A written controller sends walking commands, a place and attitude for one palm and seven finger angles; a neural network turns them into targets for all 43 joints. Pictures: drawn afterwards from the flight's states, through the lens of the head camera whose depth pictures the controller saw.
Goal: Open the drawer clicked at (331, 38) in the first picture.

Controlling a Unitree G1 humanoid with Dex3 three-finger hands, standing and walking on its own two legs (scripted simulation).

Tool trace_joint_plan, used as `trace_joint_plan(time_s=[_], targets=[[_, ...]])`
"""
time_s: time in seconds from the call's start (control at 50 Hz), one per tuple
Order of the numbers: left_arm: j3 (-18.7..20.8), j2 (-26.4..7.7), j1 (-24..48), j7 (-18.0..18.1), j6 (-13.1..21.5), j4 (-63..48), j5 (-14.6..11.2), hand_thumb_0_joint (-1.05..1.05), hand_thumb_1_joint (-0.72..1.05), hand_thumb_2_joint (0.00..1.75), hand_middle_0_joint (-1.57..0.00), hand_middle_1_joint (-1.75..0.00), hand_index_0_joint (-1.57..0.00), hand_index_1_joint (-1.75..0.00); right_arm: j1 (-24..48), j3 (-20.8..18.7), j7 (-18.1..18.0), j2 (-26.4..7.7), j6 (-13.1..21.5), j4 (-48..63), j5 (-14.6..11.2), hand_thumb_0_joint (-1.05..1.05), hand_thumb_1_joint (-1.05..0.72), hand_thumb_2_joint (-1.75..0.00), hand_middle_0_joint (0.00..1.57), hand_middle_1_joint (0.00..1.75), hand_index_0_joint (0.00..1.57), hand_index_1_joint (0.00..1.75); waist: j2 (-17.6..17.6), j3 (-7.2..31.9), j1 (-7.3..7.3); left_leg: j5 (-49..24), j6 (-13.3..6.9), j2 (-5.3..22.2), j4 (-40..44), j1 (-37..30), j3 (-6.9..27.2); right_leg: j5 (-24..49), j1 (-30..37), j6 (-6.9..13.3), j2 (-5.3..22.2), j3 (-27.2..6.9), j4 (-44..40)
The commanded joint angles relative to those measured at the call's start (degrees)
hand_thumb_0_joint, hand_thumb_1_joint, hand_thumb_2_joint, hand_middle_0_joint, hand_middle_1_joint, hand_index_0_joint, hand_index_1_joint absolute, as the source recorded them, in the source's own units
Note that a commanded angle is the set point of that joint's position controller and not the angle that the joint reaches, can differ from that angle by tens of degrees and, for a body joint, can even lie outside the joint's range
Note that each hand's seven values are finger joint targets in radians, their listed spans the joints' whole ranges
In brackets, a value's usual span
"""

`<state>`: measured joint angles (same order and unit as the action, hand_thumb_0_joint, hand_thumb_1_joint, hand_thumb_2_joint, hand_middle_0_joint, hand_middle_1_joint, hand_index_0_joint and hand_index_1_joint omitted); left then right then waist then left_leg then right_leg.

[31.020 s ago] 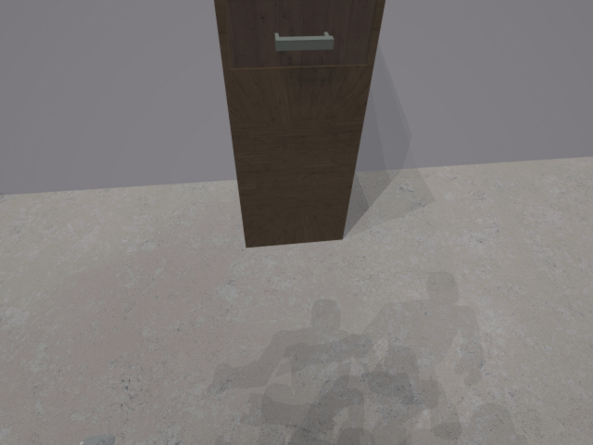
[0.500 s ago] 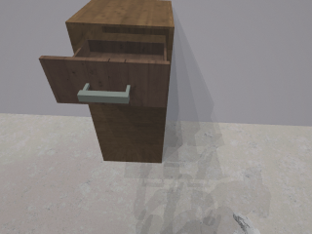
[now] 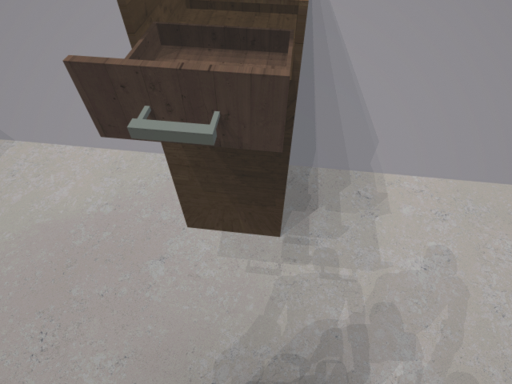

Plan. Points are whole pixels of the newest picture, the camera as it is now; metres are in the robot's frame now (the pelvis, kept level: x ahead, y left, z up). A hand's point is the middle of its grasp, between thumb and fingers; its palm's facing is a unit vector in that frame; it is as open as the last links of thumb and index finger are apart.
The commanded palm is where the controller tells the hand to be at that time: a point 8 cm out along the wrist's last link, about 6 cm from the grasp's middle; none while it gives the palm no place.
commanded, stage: let the arm hang, fingers relaxed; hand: left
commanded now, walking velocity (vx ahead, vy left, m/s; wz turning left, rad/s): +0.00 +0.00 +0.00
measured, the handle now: (176, 122) +0.51 +0.18 +0.12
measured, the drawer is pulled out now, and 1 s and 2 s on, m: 0.28 0.28 0.28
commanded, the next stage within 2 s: look to check the result in 0.58 s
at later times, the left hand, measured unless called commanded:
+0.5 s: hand out of the picture +0.06 +0.17 -0.16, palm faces +0.02 -0.97 -0.23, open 7.3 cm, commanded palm none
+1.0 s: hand out of the picture +0.05 +0.18 -0.16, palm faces +0.01 -0.97 -0.23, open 7.4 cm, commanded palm none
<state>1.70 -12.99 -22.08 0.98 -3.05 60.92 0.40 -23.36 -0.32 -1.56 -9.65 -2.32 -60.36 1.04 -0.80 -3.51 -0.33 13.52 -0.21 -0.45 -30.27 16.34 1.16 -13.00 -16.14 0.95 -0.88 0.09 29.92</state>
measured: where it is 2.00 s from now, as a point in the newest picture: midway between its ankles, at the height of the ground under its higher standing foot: outside the picture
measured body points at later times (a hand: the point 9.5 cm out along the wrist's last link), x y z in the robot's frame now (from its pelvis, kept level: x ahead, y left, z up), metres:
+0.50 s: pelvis +0.02 -0.01 +0.01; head +0.03 -0.03 +0.46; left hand +0.06 +0.22 -0.14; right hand +0.01 -0.23 -0.16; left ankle +0.03 +0.12 -0.73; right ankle +0.03 -0.11 -0.73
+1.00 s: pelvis +0.03 -0.01 +0.01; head +0.05 -0.02 +0.46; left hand +0.05 +0.23 -0.14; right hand +0.02 -0.23 -0.16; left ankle +0.03 +0.12 -0.73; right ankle +0.03 -0.11 -0.73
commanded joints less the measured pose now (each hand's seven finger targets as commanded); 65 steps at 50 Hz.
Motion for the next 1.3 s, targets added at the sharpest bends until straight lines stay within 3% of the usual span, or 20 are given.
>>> trace_joint_plan(time_s=[0.0,0.04,0.18,0.32,0.4,0.54,0.6,0.88,1.06,1.22,1.28], targets=[[-0.1,-4.3,0.7,0.4,2.7,-0.7,-0.1,0.00,0.90,0.90,-0.20,-0.30,-0.20,-0.30,-0.2,-1.2,-0.3,-5.2,1.9,1.8,-0.3,0.00,-0.90,-0.90,0.20,0.30,0.20,0.30,-0.1,1.9,0.85,3.1,-2.4,4.5,9.5,-1.0,4.1,-4.1,2.8,2.2,5.4,-6.1,-10.5],[-0.2,-4.5,1.5,0.7,2.9,0.3,-0.2,0.00,0.90,0.90,-0.20,-0.30,-0.20,-0.30,-1.7,-0.9,-0.3,-4.5,1.7,0.3,-0.3,0.00,-0.90,-0.90,0.20,0.30,0.20,0.30,1.8,1.4,1.44,0.2,-2.0,4.2,8.6,-3.3,3.1,-5.0,1.4,2.3,5.8,-6.2,-11.8],[-0.1,-3.3,2.7,1.3,2.9,1.9,-0.1,0.00,0.90,0.90,-0.20,-0.30,-0.20,-0.30,-1.1,-0.7,-0.3,-2.7,1.5,-1.7,-0.2,0.00,-0.90,-0.90,0.20,0.30,0.20,0.30,1.6,-2.1,1.35,-2.8,-1.6,4.5,9.3,-2.9,2.3,-3.2,1.3,2.1,5.6,-5.4,-11.9],[0.5,-2.3,4.3,1.4,3.2,1.6,0.0,0.00,0.90,0.90,-0.20,-0.30,-0.20,-0.30,1.1,-1.0,-0.5,-2.5,1.8,-1.8,-0.1,0.00,-0.90,-0.90,0.20,0.30,0.20,0.30,0.4,-1.7,1.13,-4.9,-1.2,4.9,9.4,-3.3,2.1,1.6,2.9,2.0,5.6,-5.4,-11.0],[0.6,-2.5,5.2,1.4,3.1,1.2,0.0,0.00,0.90,0.90,-0.20,-0.30,-0.20,-0.30,2.0,-1.3,-0.5,-2.6,1.7,-1.7,0.0,0.00,-0.90,-0.90,0.20,0.30,0.20,0.30,0.5,-2.9,1.16,-4.0,-1.0,4.6,9.2,-3.6,1.9,0.7,2.3,2.0,5.6,-6.3,-12.0],[0.9,-3.6,6.4,1.3,3.5,0.6,-0.2,0.00,0.90,0.90,-0.20,-0.30,-0.20,-0.30,2.7,-1.4,-0.6,-3.5,2.1,-1.6,-0.1,0.00,-0.90,-0.90,0.20,0.30,0.20,0.30,-0.3,0.8,1.18,-7.4,-0.7,5.2,9.2,-5.6,1.9,7.8,5.8,2.0,5.9,-5.9,-10.8],[0.9,-3.5,6.6,1.3,3.5,0.8,-0.1,0.00,0.90,0.90,-0.20,-0.30,-0.20,-0.30,3.0,-1.5,-0.7,-3.8,2.0,-1.7,-0.1,0.00,-0.90,-0.90,0.20,0.30,0.20,0.30,-0.4,0.4,1.28,-7.7,-0.6,5.5,9.5,-6.1,1.8,8.7,5.6,2.0,5.8,-5.8,-11.0],[0.7,-3.8,7.1,1.3,3.3,1.5,-0.1,0.00,0.90,0.90,-0.20,-0.30,-0.20,-0.30,4.3,-1.7,-0.7,-5.0,2.0,-1.8,-0.2,0.00,-0.90,-0.90,0.20,0.30,0.20,0.30,-0.7,-0.5,1.31,-5.2,-0.9,6.1,11.1,-6.8,2.5,3.5,4.8,1.7,5.4,-5.8,-12.2],[0.8,-4.3,7.1,1.3,3.4,1.3,-0.1,0.00,0.90,0.90,-0.20,-0.30,-0.20,-0.30,5.4,-1.9,-0.7,-5.3,1.9,-1.7,-0.3,0.00,-0.90,-0.90,0.20,0.30,0.20,0.30,0.5,-0.6,1.16,-5.5,-0.9,6.1,11.0,-7.4,2.3,4.7,4.6,1.6,5.4,-6.0,-12.1],[0.9,-4.7,7.9,1.2,3.3,1.0,0.0,0.00,0.90,0.90,-0.20,-0.30,-0.20,-0.30,6.2,-1.9,-0.7,-5.7,2.2,-1.7,-0.2,0.00,-0.90,-0.90,0.20,0.30,0.20,0.30,-0.4,0.8,1.15,-7.8,-0.9,6.3,10.9,-7.4,2.7,8.0,5.9,1.4,5.7,-5.8,-10.7],[0.8,-4.6,8.0,1.2,3.3,1.0,0.0,0.00,0.90,0.90,-0.20,-0.30,-0.20,-0.30,6.6,-1.9,-0.6,-5.8,2.1,-1.7,-0.2,0.00,-0.90,-0.90,0.20,0.30,0.20,0.30,-0.1,-0.1,1.19,-6.3,-0.9,6.2,11.0,-7.3,2.6,6.1,5.0,1.4,5.7,-5.9,-11.4]])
